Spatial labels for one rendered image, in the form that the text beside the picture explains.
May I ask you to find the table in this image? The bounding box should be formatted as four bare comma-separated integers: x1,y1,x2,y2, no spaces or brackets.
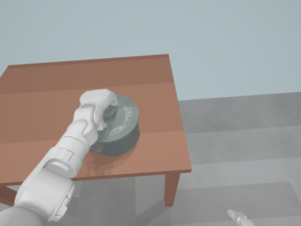
0,54,192,207

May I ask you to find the pot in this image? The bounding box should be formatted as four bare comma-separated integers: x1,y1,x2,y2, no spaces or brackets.
89,98,140,157

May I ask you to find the lid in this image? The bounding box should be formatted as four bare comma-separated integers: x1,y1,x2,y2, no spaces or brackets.
96,94,139,144

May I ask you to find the robot right hand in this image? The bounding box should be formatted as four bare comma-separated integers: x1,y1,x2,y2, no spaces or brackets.
227,210,255,226

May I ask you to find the robot left upper arm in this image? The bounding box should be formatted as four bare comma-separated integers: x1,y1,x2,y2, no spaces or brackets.
0,167,76,226

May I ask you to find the robot left hand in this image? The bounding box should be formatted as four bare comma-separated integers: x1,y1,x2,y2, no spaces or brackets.
79,89,118,131

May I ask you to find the knob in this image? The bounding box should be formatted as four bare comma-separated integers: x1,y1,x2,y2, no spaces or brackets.
103,105,116,120

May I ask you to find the left robot forearm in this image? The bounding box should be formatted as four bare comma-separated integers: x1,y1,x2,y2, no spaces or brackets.
14,101,103,205

